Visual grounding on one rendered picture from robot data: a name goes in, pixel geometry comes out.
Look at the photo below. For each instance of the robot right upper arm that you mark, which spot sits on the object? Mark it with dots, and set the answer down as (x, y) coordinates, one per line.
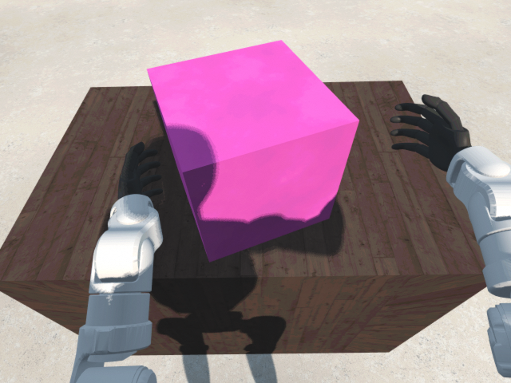
(499, 333)

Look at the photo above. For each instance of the right robot hand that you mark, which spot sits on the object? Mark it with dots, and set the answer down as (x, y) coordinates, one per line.
(444, 134)

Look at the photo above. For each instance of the carton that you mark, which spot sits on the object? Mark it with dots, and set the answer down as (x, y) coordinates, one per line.
(259, 141)

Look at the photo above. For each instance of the robot left forearm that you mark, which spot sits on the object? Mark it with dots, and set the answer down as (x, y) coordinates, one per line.
(117, 322)

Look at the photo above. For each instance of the robot left upper arm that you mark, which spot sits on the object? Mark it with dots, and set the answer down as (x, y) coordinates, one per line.
(118, 374)

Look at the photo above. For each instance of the pedestal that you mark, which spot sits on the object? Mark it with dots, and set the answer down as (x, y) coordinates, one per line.
(397, 253)

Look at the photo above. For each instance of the left robot hand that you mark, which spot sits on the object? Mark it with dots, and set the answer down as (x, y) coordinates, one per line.
(130, 182)

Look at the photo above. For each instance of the robot right forearm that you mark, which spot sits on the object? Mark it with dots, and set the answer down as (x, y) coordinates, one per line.
(482, 181)

